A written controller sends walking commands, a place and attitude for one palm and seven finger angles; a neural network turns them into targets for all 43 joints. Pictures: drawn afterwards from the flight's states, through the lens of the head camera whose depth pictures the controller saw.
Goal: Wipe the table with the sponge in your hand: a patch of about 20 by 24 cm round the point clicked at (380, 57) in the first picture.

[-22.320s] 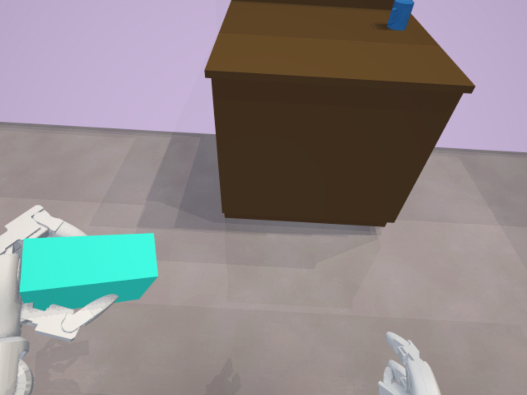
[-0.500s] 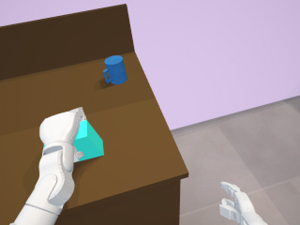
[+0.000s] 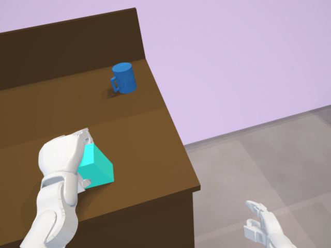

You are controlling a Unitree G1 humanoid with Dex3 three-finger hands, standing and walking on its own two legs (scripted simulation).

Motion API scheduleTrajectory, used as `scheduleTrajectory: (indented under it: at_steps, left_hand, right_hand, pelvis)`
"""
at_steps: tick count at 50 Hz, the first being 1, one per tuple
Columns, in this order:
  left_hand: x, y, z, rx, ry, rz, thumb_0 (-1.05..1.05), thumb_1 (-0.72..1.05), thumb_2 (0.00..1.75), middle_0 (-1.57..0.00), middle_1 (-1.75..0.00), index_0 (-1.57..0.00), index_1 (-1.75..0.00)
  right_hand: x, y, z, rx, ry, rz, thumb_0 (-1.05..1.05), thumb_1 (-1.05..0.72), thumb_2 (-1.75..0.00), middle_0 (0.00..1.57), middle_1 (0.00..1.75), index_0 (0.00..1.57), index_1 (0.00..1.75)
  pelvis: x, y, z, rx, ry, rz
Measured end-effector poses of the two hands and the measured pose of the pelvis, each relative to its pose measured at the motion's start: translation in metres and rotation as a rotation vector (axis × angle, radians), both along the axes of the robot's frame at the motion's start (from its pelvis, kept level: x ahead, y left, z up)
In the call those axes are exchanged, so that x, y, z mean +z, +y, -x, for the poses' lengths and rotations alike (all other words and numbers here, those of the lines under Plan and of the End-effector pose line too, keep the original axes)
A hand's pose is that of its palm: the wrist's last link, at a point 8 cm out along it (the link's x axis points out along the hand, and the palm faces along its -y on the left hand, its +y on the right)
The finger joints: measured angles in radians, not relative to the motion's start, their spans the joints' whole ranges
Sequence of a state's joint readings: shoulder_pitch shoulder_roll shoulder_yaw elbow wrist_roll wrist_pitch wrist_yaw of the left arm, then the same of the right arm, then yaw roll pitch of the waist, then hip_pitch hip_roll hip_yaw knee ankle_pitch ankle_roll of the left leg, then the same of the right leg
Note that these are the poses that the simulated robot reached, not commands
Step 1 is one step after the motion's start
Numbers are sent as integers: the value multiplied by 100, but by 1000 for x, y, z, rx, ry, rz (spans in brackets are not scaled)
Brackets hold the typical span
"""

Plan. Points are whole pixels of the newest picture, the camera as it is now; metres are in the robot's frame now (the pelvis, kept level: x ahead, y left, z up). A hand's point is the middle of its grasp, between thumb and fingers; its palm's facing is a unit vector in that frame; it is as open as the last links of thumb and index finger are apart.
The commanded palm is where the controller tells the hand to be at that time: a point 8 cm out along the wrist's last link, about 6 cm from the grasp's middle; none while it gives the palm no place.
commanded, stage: slide across to the third lane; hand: left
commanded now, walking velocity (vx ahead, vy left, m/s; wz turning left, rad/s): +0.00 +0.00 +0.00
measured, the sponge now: (86, 172) +0.27 +0.24 +0.07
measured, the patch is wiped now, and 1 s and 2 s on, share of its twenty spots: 0.75 0.85 0.85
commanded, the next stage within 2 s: wipe forward along the third lane in 0.66 s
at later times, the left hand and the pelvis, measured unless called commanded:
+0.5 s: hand (92, 160) +0.27 +0.21 +0.12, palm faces +0.09 -0.07 -0.99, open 9.6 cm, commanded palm +0.24 +0.18 +0.16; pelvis -0.02 -0.01 +0.00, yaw +1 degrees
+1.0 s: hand (107, 151) +0.30 +0.18 +0.12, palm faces +0.08 -0.08 -0.99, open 9.6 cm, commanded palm +0.27 +0.18 +0.15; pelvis -0.03 -0.01 +0.00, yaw +1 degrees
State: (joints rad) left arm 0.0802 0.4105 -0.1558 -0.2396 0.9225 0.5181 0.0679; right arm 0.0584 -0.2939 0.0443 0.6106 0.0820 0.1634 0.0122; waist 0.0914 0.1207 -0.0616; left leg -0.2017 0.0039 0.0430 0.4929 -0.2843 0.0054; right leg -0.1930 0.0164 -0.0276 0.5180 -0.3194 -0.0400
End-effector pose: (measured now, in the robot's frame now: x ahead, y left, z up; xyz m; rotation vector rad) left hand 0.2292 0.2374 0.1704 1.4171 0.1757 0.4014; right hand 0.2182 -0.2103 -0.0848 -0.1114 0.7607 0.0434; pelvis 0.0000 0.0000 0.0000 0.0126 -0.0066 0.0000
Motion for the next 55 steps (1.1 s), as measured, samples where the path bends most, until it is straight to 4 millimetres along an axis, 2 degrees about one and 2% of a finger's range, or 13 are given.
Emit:
scheduleTrajectory:
  at_steps: [7,14,27,37,45,55]
  left_hand:
    - [0,-4,-7,18,39,-19,3,-45,107,-69,-147,-74,-143]
    - [4,-13,-8,-6,61,-23,2,-46,107,-70,-146,-75,-142]
    - [3,-36,-16,-53,74,-41,1,-48,107,-74,-142,-79,-138]
    - [5,-57,-27,-99,61,-34,1,-48,107,-75,-141,-80,-137]
    - [2,-58,-32,-80,68,-21,0,-49,107,-76,-141,-81,-136]
    - [4,-59,-53,-45,95,-42,-1,-51,108,-78,-138,-83,-133]
  right_hand:
    - [-4,-8,9,-14,13,17,2,-90,-90,19,30,20,30]
    - [-1,-8,8,-15,-12,6,2,-90,-90,19,30,20,30]
    - [8,11,-5,44,-46,-21,2,-90,-90,19,30,20,30]
    - [8,20,-4,67,-32,-53,2,-90,-90,19,30,20,30]
    - [6,10,6,44,-8,-38,2,-90,-90,19,30,20,30]
    - [-2,-15,26,-15,25,9,2,-90,-90,19,30,20,30]
  pelvis:
    - [1,-4,7,5,-8,-2]
    - [1,-5,10,7,-18,-4]
    - [3,-6,18,22,-36,-5]
    - [3,-6,20,23,-37,-7]
    - [3,-9,21,14,-41,-9]
    - [2,-17,28,11,-27,-12]
